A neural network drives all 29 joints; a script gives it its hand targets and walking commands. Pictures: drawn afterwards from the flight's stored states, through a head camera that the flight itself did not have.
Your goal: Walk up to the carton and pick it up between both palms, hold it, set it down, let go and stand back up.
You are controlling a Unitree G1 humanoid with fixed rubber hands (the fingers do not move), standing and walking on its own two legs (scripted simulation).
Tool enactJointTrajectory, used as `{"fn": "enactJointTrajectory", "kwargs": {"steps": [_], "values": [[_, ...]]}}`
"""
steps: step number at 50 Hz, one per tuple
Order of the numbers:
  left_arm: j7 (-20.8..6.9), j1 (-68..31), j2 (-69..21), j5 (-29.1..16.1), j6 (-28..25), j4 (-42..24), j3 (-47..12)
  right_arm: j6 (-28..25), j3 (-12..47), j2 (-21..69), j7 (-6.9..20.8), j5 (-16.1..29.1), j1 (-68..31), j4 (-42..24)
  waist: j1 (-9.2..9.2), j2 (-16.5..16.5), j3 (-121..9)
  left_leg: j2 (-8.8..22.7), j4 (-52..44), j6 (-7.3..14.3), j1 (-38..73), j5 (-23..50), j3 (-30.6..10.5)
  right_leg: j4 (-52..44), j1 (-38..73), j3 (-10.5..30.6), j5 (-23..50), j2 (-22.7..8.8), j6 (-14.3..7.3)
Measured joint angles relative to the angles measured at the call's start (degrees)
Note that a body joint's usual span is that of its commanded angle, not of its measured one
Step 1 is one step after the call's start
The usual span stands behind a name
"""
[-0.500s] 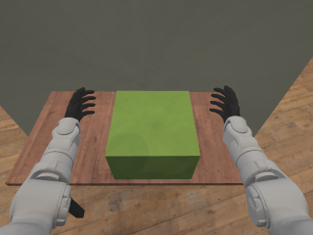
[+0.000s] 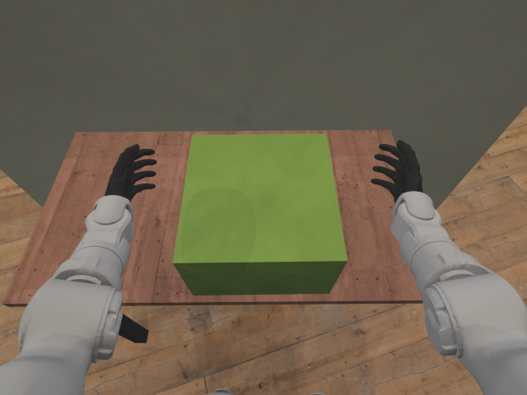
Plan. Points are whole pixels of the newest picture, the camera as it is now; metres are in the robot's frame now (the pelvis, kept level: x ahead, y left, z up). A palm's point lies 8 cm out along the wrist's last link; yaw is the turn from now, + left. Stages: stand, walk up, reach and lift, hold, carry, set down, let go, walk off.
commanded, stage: reach and lift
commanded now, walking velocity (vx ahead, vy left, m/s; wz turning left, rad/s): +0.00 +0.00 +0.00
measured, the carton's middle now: (260, 213) +0.43 +0.04 -0.05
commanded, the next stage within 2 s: none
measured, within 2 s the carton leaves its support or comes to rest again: neither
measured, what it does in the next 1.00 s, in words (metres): stands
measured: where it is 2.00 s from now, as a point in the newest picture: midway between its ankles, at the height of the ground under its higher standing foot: outside the picture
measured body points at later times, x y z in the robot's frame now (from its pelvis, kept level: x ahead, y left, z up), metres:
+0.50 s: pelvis +0.01 +0.03 -0.01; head +0.16 +0.02 +0.41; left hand +0.45 +0.24 -0.02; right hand +0.45 -0.18 -0.02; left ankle +0.00 +0.12 -0.71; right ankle -0.02 -0.08 -0.72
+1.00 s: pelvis -0.01 +0.03 -0.02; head +0.12 +0.01 +0.41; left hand +0.43 +0.21 -0.01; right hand +0.42 -0.14 -0.02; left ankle +0.00 +0.12 -0.72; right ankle -0.02 -0.08 -0.72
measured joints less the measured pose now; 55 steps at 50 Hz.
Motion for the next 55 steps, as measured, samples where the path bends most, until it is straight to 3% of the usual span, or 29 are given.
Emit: {"fn": "enactJointTrajectory", "kwargs": {"steps": [8,19,33,42,46,55], "values": [[0.0,0.0,-1.7,0.0,-7.0,0.1,0.2,-8.0,0.0,0.0,0.8,0.0,0.0,0.8,0.0,1.8,-2.5,0.9,2.6,0.0,-10.2,0.0,0.0,0.0,-9.1,0.0,1.5,0.8,0.0],[0.1,0.0,-5.3,0.0,-10.8,-0.7,6.2,-15.1,0.1,0.0,1.2,-1.2,0.2,-1.8,0.0,3.1,-3.7,1.0,5.3,0.3,-18.5,0.0,0.0,0.0,-16.1,0.0,2.2,0.8,0.9],[0.4,0.0,-7.4,0.0,-10.9,-3.9,7.7,-15.2,0.1,0.5,1.5,-3.7,0.3,-1.4,0.0,4.8,-5.5,1.1,6.1,0.3,-19.4,0.0,0.0,0.0,-16.7,0.0,2.4,0.9,1.0],[1.1,0.0,-10.3,0.2,-11.2,-3.6,12.3,-14.0,0.1,5.3,0.4,-11.0,0.2,-1.5,0.01,6.2,-5.5,1.7,6.1,0.7,-19.4,0.0,0.0,0.0,-16.8,0.0,3.2,1.5,1.1],[1.1,0.0,-10.6,1.1,-11.4,-2.3,13.9,-13.4,-2.9,6.9,-2.4,-13.2,0.2,-1.8,0.0,6.1,-5.5,1.7,6.1,1.3,-19.4,-0.1,0.0,0.0,-16.8,0.0,3.4,1.5,1.2],[2.6,0.0,-11.8,3.4,-11.9,-2.0,14.6,-13.6,-8.4,7.3,-2.1,-18.5,0.1,-1.3,0.0,5.7,-5.5,1.7,6.2,1.7,-19.4,-0.1,0.0,0.0,-16.8,0.0,3.7,1.5,1.2]]}}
